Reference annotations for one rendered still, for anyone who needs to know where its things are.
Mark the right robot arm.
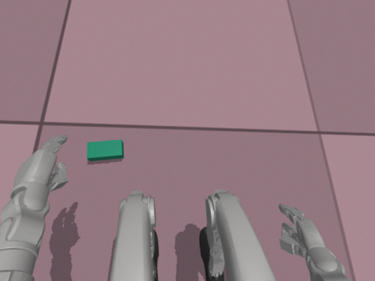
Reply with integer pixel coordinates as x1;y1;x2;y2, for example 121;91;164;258
306;246;350;281

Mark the left robot hand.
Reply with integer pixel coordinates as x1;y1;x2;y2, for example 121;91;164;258
13;135;69;192

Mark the left robot arm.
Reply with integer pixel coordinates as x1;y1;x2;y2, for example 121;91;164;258
0;181;50;281

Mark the small box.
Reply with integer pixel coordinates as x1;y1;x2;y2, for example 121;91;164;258
87;139;124;161

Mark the right robot foot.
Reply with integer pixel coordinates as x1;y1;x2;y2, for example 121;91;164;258
199;227;224;281

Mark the right robot hand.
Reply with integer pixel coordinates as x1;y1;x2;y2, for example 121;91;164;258
279;204;326;259

